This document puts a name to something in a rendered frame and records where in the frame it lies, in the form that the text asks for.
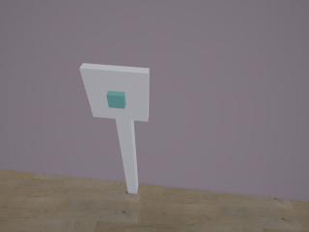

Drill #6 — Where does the panel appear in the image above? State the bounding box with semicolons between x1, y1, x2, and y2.
79;63;150;194

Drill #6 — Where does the button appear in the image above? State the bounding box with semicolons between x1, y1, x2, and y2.
106;91;126;109

